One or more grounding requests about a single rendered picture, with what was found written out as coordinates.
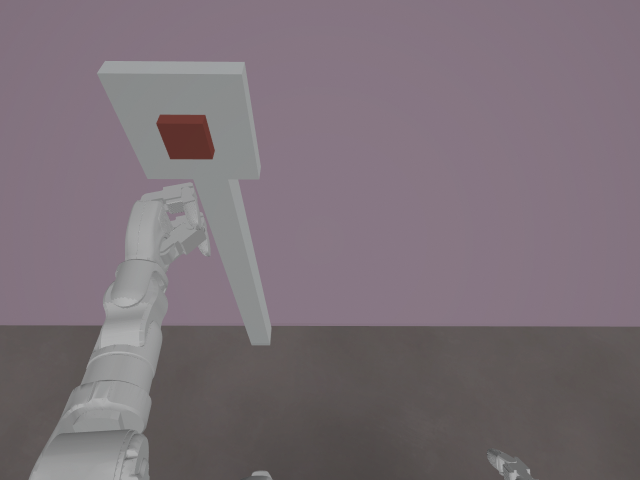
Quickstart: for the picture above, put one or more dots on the panel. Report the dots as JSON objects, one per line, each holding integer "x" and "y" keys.
{"x": 141, "y": 91}

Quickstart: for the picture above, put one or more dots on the robot left forearm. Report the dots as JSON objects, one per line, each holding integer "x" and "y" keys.
{"x": 114, "y": 392}

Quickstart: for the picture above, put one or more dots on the left robot shin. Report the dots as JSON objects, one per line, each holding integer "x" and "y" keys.
{"x": 261, "y": 473}

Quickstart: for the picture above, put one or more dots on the button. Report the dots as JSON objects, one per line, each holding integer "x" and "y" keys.
{"x": 186, "y": 136}

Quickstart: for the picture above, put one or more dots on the left robot hand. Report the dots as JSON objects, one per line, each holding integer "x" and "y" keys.
{"x": 149, "y": 226}

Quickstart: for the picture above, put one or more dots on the left robot upper arm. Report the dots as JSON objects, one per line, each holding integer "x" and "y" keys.
{"x": 97, "y": 455}

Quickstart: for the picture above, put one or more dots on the right robot hand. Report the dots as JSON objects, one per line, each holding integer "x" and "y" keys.
{"x": 510, "y": 468}

